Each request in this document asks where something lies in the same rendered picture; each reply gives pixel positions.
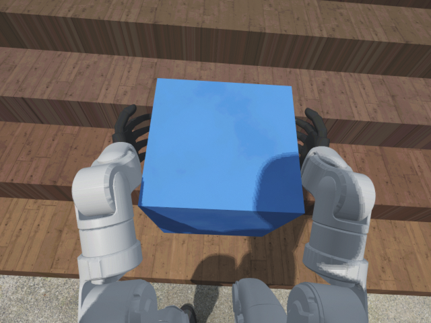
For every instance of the carton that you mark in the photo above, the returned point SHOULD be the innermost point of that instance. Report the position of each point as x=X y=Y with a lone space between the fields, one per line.
x=221 y=159

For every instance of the right robot forearm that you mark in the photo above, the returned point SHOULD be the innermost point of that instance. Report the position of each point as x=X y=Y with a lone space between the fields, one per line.
x=341 y=218

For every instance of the robot right hand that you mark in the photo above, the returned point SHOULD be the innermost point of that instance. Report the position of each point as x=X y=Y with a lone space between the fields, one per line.
x=317 y=135

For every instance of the right robot thigh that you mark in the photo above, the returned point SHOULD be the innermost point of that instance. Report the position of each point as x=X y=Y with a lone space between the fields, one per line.
x=256 y=302

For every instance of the right robot upper arm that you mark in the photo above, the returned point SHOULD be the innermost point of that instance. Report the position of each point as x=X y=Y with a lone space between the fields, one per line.
x=321 y=303

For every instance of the left robot upper arm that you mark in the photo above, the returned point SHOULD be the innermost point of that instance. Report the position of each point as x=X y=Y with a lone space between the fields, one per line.
x=132 y=301

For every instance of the robot left hand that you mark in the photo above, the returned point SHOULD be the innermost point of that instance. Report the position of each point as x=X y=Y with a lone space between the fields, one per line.
x=123 y=129

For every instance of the left robot forearm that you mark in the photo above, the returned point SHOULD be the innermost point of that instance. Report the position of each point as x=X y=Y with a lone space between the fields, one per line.
x=104 y=211

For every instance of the left robot foot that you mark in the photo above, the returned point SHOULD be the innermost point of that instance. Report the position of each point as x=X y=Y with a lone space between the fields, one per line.
x=191 y=314

